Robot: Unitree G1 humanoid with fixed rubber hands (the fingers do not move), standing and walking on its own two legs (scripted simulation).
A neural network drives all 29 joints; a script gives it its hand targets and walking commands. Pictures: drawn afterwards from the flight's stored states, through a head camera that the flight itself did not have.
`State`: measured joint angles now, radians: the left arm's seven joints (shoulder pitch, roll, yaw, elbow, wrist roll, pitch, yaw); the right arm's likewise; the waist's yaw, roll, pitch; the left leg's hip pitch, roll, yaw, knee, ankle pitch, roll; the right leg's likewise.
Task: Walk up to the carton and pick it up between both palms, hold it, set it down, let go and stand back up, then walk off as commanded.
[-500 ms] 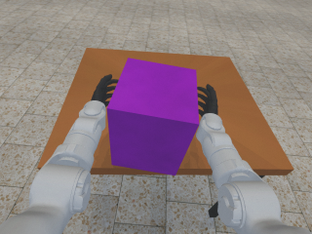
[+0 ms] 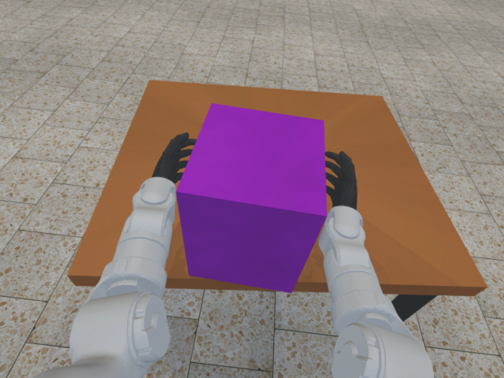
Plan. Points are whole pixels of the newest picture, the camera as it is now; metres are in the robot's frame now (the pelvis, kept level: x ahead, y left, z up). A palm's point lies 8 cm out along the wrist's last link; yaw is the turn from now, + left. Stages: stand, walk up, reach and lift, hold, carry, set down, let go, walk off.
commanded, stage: reach and lift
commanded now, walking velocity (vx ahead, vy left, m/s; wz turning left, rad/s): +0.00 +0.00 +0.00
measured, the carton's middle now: (253, 201) +0.42 -0.03 +0.04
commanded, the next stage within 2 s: none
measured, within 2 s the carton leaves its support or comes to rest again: leaves its support in 1.26 s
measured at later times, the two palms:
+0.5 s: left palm (166, 179) +0.42 +0.12 +0.10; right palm (342, 204) +0.37 -0.17 +0.09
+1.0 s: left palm (166, 181) +0.42 +0.12 +0.10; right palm (343, 205) +0.37 -0.17 +0.09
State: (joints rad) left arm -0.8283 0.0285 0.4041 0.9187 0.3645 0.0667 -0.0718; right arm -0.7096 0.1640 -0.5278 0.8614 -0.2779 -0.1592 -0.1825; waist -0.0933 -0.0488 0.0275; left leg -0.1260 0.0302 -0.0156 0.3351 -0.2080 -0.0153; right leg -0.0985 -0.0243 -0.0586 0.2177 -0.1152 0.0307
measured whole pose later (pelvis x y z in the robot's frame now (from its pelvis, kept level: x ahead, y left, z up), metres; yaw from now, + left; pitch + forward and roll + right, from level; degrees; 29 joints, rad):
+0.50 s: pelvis +0.02 +0.00 +0.00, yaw +0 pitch -5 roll -1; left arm -0.71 -0.05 0.42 0.66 0.43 0.17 -0.13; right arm -0.60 0.17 -0.44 0.78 -0.24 -0.23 -0.18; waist -0.10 -0.06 0.11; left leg 0.00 0.02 -0.02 0.32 -0.24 -0.01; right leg 0.02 -0.03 -0.06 0.21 -0.15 0.04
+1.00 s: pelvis +0.01 +0.00 +0.00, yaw +1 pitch -3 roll -1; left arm -0.68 -0.05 0.37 0.60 0.41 0.20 -0.11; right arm -0.59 0.15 -0.38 0.78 -0.20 -0.24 -0.20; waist -0.10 -0.06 0.09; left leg -0.03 0.03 -0.03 0.31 -0.22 -0.02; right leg 0.00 -0.02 -0.07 0.19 -0.13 0.03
